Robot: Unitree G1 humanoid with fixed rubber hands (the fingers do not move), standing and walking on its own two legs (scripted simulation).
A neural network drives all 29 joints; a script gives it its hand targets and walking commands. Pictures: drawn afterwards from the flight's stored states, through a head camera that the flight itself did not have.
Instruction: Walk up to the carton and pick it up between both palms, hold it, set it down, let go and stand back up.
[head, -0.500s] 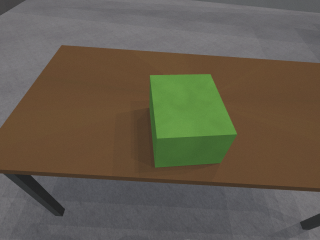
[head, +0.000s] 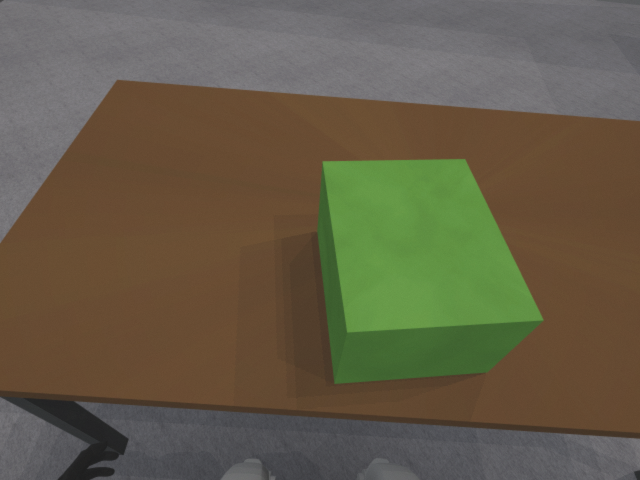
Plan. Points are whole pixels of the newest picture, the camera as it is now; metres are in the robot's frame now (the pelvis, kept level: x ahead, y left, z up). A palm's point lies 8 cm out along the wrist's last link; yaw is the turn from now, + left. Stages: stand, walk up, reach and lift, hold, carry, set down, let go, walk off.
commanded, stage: walk up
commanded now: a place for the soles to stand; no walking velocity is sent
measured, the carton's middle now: (403, 265) +0.43 -0.11 -0.01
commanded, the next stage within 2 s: none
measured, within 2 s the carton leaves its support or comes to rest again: neither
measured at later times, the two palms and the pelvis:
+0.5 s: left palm out of the picture +0.06 +0.27 -0.09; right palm out of the picture +0.02 -0.37 -0.08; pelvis -0.03 -0.03 +0.00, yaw -5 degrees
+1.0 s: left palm out of the picture +0.11 +0.27 -0.08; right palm out of the picture +0.02 -0.35 -0.07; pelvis -0.03 -0.03 +0.02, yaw -5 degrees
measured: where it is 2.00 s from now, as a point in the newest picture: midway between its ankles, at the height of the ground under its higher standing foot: outside the picture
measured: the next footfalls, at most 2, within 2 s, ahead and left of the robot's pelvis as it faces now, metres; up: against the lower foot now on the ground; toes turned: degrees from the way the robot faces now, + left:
right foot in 0.34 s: -0.01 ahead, -0.20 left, +0.00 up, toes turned -5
left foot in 1.46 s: +0.05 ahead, +0.01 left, +0.00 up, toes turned -4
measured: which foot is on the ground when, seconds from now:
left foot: down 0.00-1.00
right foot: down 0.00-0.00, up 0.02-0.32, down 0.34-1.00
